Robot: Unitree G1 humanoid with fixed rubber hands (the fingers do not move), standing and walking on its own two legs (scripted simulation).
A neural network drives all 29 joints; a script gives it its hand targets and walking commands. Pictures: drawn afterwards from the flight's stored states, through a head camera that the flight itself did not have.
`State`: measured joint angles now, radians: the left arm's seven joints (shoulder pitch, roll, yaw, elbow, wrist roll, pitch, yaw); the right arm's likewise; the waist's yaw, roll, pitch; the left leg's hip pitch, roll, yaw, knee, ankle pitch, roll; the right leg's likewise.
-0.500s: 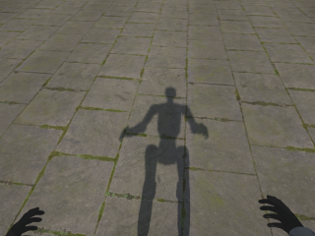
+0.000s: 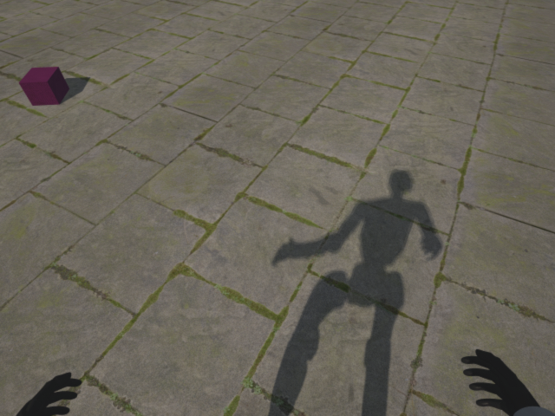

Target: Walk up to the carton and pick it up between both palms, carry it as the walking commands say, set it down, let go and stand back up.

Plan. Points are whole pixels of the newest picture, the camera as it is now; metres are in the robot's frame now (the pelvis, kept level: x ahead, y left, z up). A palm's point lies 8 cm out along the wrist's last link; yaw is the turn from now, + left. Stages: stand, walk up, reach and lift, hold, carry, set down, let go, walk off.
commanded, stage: walk up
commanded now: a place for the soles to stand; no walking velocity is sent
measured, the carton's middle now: (45, 86) +2.22 +1.70 -0.68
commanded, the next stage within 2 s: none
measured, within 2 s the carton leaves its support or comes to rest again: neither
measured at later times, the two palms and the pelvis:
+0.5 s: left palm (63, 338) +0.23 +0.33 -0.02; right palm (420, 225) +0.51 -0.28 -0.07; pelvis +0.26 -0.03 +0.01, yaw +19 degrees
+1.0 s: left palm (57, 220) +0.47 +0.47 -0.04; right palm (338, 144) +0.78 -0.13 -0.07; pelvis +0.53 +0.11 +0.01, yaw +26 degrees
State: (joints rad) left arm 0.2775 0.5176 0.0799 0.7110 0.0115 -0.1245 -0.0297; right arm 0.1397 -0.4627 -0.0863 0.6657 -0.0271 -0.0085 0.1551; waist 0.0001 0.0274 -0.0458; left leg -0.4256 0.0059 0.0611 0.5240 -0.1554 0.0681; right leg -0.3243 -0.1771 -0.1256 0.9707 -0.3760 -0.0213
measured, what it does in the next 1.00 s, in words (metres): walks ahead, turning left: right foot, then left foot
